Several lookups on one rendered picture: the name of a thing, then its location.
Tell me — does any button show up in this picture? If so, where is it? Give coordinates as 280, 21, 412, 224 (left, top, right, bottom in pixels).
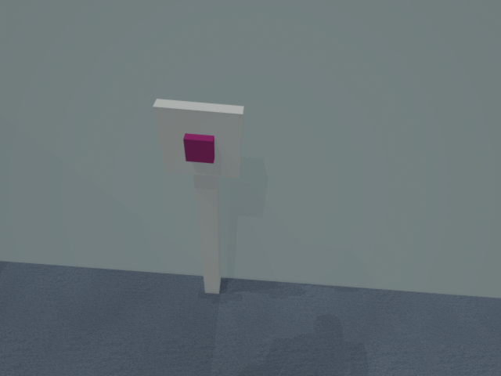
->
183, 133, 214, 164

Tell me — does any panel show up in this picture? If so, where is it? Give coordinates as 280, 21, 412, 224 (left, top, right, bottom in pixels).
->
153, 99, 244, 294

